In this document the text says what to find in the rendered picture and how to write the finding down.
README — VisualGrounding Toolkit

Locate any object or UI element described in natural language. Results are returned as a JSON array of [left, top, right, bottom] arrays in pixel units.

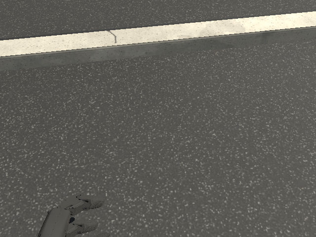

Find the robot left hand
[[37, 193, 111, 237]]

